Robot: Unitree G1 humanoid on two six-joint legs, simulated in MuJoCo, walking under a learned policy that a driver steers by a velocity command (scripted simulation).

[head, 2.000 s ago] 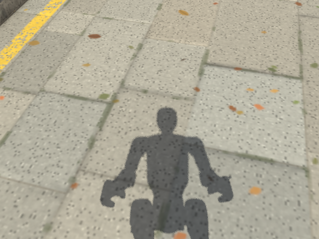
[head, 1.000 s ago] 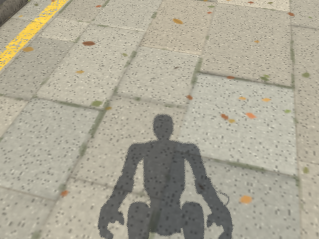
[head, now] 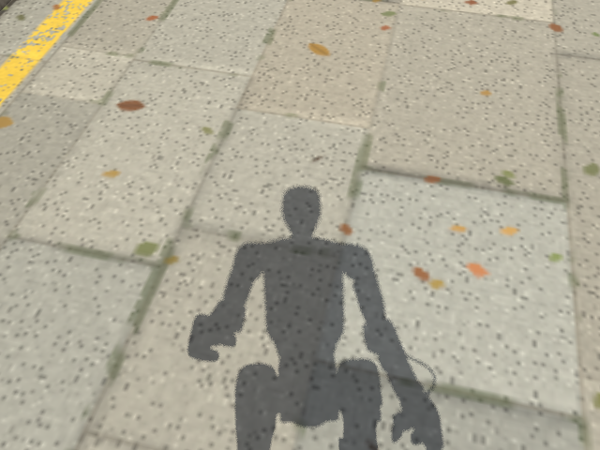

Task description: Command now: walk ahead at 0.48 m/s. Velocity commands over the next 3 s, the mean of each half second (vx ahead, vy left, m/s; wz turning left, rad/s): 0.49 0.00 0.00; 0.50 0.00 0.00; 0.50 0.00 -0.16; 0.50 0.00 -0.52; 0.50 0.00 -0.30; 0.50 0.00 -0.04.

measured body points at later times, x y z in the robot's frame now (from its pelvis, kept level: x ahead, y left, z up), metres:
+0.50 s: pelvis +0.29 +0.05 +0.00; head +0.33 +0.06 +0.44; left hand +0.26 +0.32 -0.15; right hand +0.49 -0.19 -0.10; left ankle +0.40 +0.15 -0.73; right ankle +0.11 -0.08 -0.67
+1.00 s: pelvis +0.58 +0.01 -0.01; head +0.61 +0.00 +0.44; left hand +0.79 +0.25 -0.10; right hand +0.54 -0.26 -0.15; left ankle +0.40 +0.15 -0.72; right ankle +0.70 -0.09 -0.73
